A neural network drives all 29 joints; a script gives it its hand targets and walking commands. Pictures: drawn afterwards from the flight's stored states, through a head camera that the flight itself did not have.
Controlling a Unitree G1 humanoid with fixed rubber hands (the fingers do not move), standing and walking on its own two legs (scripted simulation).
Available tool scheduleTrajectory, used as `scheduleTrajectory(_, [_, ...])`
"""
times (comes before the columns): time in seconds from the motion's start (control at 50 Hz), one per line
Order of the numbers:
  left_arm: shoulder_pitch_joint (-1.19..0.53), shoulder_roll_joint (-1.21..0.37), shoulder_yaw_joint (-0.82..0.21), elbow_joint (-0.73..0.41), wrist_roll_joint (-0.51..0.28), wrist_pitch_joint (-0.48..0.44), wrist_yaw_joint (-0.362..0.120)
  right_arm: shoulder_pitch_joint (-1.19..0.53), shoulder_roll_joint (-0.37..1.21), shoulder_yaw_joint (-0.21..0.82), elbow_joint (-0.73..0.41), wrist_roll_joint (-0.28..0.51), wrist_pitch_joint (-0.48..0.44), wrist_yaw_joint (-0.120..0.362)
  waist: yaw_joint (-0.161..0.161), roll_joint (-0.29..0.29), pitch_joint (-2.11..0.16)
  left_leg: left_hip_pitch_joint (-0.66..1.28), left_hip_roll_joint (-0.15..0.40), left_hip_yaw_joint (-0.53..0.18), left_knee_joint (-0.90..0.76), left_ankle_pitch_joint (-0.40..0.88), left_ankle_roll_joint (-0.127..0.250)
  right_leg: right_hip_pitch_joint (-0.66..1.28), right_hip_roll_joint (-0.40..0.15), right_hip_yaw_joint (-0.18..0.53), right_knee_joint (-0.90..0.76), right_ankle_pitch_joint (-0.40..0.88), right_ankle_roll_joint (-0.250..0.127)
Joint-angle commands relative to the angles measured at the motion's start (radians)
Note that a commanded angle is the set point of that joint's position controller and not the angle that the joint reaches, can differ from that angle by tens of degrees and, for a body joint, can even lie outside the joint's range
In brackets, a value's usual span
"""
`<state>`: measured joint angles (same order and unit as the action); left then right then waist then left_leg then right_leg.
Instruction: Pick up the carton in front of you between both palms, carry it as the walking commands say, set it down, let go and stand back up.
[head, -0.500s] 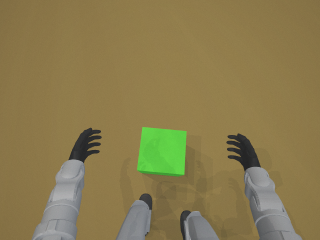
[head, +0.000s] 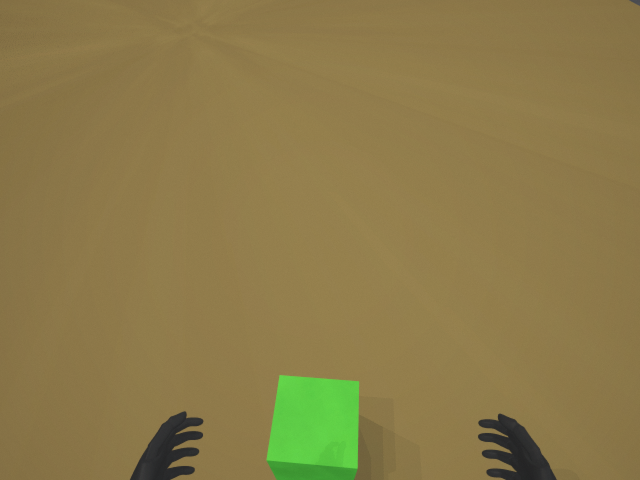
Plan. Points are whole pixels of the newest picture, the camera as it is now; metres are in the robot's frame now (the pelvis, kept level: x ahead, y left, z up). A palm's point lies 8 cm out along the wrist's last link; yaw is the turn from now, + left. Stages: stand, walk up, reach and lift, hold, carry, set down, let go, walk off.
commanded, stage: let go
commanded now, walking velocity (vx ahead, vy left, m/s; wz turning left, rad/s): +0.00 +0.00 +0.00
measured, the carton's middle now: (316, 432) +0.36 +0.05 -0.65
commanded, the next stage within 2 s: stand in 0.30 s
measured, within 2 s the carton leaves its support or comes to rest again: neither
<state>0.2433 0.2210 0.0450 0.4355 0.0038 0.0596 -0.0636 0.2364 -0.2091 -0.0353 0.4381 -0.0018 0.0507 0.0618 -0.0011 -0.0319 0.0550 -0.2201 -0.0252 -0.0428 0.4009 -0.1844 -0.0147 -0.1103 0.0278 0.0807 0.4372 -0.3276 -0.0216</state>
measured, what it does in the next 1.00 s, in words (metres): stands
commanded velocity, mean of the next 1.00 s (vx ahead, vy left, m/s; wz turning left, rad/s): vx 0.00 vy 0.00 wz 0.00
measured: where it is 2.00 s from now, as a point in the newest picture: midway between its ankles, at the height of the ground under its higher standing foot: outside the picture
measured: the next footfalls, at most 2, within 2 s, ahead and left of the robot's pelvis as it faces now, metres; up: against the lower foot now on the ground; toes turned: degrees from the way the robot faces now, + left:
none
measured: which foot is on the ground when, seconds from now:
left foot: down 0.00-1.00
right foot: down 0.00-1.00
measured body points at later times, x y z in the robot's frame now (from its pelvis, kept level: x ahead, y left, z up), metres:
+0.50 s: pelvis +0.01 +0.01 -0.01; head +0.01 +0.03 +0.44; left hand +0.16 +0.29 -0.10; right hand +0.17 -0.26 -0.09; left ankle +0.02 +0.13 -0.74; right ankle -0.06 -0.11 -0.74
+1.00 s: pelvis +0.01 +0.02 +0.00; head +0.02 +0.03 +0.45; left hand +0.14 +0.32 -0.11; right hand +0.14 -0.27 -0.10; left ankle +0.02 +0.13 -0.74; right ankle -0.06 -0.11 -0.74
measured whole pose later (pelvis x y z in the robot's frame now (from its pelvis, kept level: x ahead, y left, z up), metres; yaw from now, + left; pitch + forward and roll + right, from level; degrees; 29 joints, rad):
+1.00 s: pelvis +0.01 +0.02 +0.00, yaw -2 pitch +0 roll +0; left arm 0.23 0.35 0.03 0.75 0.03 0.01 0.03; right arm 0.13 -0.33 -0.03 0.86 -0.03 -0.01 -0.02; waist 0.00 -0.03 0.01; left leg -0.23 -0.03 -0.01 0.50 -0.26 0.02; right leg -0.09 0.02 0.11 0.46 -0.35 0.01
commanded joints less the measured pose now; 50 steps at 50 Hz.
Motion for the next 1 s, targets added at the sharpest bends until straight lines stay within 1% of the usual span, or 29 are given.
scheduleTrajectory(0.0, [-0.062,0.105,0.035,-0.113,0.006,0.033,-0.008,-0.071,-0.067,-0.021,-0.092,-0.007,0.026,0.002,0.006,-0.027,0.015,0.373,-0.042,0.055,0.035,0.15,-0.008,-0.308,-0.052,-0.019,-0.173,0.123,0.023])
scheduleTrajectory(0.08, [-0.05,0.11,0.045,-0.115,0.017,0.052,-0.006,-0.065,-0.072,-0.033,-0.088,-0.015,0.044,0.001,0.005,-0.019,-0.005,0.382,-0.041,0.051,0.048,0.185,-0.008,-0.27,-0.041,-0.023,-0.14,0.189,0.031])
scheduleTrajectory(0.18, [-0.023,0.095,0.032,-0.122,0.013,0.055,-0.004,-0.048,-0.076,-0.036,-0.089,-0.011,0.049,-0.001,0.007,0.005,-0.048,0.386,-0.036,0.039,0.046,0.265,-0.008,-0.206,-0.017,-0.031,-0.103,0.302,0.037])
scheduleTrajectory(0.26, [-0.024,0.087,0.023,-0.125,0.006,0.048,-0.002,-0.052,-0.079,-0.039,-0.089,-0.008,0.045,0.001,0.007,0.028,-0.065,0.384,-0.028,0.027,0.04,0.309,-0.007,-0.184,0.001,-0.035,-0.086,0.34,0.04])
scheduleTrajectory(0.28, [0.017,0.085,0.026,-0.05,-0.013,0.013,0.013,-0.121,-0.106,-0.027,-0.153,-0.024,0.091,-0.027,0.014,-0.027,-0.116,0.376,-0.022,0.029,0.068,0.358,0.007,-0.175,0.025,-0.048,-0.06,0.334,0.061])
scheduleTrajectory(0.3, [-0.03,0.229,0.048,0.016,0.019,0.007,0.057,-0.104,-0.205,-0.052,0.049,-0.035,0.04,-0.062,0.003,-0.016,-0.105,0.176,0.066,0.012,0.1,0.258,-0.008,-0.155,-0.045,-0.015,-0.06,0.277,0.069])
scheduleTrajectory(0.32, [-0.031,0.236,0.05,0.022,0.032,0.0,0.072,-0.085,-0.202,-0.052,0.07,-0.041,0.015,-0.073,0.005,0.003,-0.098,0.133,0.056,0.008,0.083,0.173,-0.008,-0.129,-0.049,0.004,-0.055,0.221,0.063])
scheduleTrajectory(0.34, [-0.024,0.233,0.051,0.034,0.043,-0.012,0.077,-0.09,-0.207,-0.052,0.093,-0.045,0.003,-0.078,0.009,0.005,-0.076,0.112,0.059,0.002,0.072,0.118,-0.002,-0.133,-0.052,0.011,-0.059,0.186,0.058])
scheduleTrajectory(0.38, [-0.04,0.206,0.043,0.044,0.045,-0.026,0.082,-0.103,-0.2,-0.048,0.121,-0.043,-0.022,-0.083,-0.003,0.008,-0.073,0.107,0.068,-0.008,0.08,0.074,0.009,-0.155,-0.061,0.035,-0.056,0.144,0.038])
scheduleTrajectory(0.44, [-0.043,0.199,0.037,0.083,0.039,-0.041,0.08,-0.124,-0.204,-0.046,0.167,-0.04,-0.044,-0.082,-0.001,0.036,-0.09,0.103,0.084,-0.023,0.084,0.114,0.019,-0.154,-0.061,0.043,-0.041,0.16,0.033])
scheduleTrajectory(0.52, [-0.033,0.216,0.038,0.118,0.036,-0.048,0.081,-0.137,-0.225,-0.046,0.212,-0.041,-0.057,-0.085,0.003,0.056,-0.102,0.093,0.102,-0.051,0.074,0.159,0.03,-0.133,-0.058,0.039,-0.019,0.183,0.034])
scheduleTrajectory(0.6, [-0.022,0.239,0.037,0.155,0.037,-0.055,0.087,-0.137,-0.251,-0.043,0.253,-0.04,-0.064,-0.088,0.002,0.054,-0.108,0.1,0.111,-0.066,0.067,0.194,0.036,-0.117,-0.063,0.044,-0.013,0.222,0.031])
scheduleTrajectory(0.76, [-0.014,0.262,0.029,0.213,0.032,-0.062,0.093,-0.136,-0.274,-0.034,0.318,-0.034,-0.069,-0.09,-0.001,0.039,-0.12,0.136,0.114,-0.061,0.071,0.285,0.04,-0.099,-0.079,0.05,-0.017,0.298,0.03])
scheduleTrajectory(0.86, [-0.016,0.268,0.023,0.243,0.029,-0.064,0.095,-0.141,-0.28,-0.029,0.35,-0.031,-0.07,-0.09,-0.002,0.03,-0.117,0.143,0.114,-0.06,0.065,0.285,0.039,-0.093,-0.085,0.055,-0.027,0.304,0.028])
scheduleTrajectory(0.98, [-0.024,0.276,0.017,0.276,0.027,-0.066,0.095,-0.152,-0.287,-0.025,0.382,-0.029,-0.071,-0.089,-0.003,0.027,-0.098,0.137,0.114,-0.064,0.045,0.239,0.039,-0.089,-0.091,0.067,-0.049,0.277,0.023])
